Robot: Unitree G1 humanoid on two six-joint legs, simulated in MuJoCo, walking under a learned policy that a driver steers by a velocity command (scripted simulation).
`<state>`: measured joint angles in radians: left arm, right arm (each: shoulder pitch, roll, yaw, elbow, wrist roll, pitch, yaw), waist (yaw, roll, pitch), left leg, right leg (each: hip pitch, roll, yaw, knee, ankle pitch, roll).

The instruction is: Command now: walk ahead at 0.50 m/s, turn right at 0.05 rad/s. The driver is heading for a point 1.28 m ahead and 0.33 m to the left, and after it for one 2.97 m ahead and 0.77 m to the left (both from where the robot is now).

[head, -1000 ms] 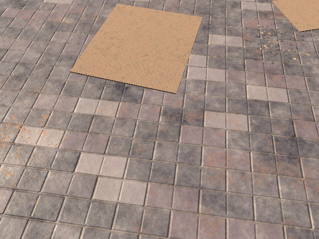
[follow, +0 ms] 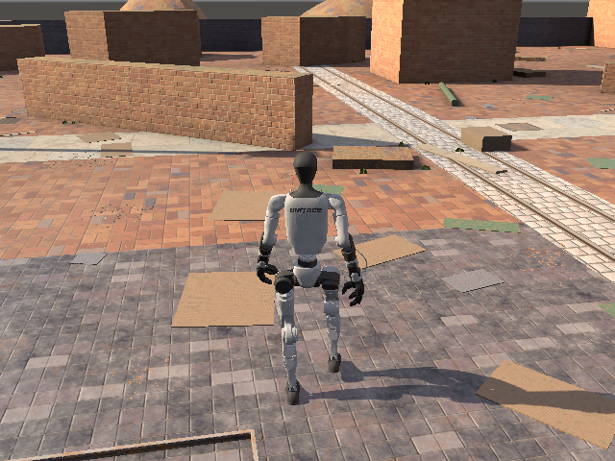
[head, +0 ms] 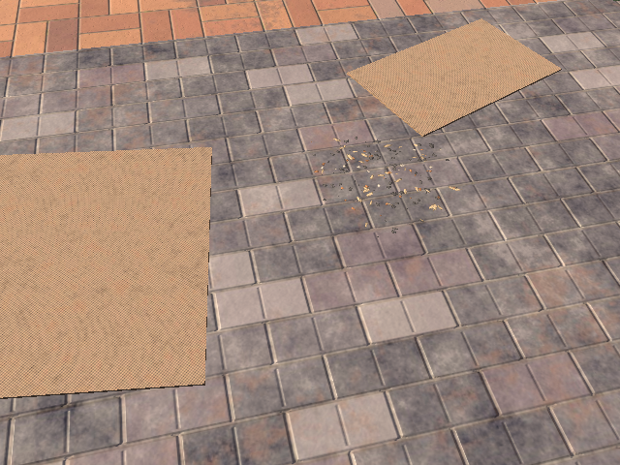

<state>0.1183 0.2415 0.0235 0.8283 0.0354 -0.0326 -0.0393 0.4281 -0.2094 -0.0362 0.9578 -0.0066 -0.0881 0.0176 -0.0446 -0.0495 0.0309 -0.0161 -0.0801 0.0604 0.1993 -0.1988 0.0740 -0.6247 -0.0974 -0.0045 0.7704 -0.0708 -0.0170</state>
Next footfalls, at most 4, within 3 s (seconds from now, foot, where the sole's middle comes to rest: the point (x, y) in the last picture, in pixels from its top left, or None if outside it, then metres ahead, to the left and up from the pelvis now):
0.16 right None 0.26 -0.12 -0.78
0.70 left None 0.49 0.12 -0.78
1.26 right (244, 319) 0.84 0.14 -0.78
1.76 left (134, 276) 0.98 0.42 -0.78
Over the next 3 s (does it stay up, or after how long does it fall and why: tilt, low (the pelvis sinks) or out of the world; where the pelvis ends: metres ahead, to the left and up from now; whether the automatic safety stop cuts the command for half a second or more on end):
stays up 1.21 0.34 0.00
